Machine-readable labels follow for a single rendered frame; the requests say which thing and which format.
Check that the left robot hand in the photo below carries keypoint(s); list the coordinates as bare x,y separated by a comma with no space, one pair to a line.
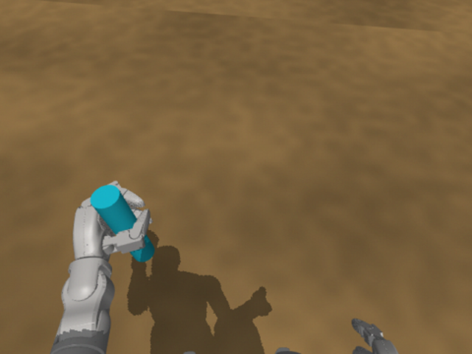
93,237

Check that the left robot arm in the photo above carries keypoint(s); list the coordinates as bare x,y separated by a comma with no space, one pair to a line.
86,295

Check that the can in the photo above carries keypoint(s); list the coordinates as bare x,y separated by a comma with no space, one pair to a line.
113,208

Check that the right robot hand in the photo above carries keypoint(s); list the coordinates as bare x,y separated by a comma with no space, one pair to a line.
374,338

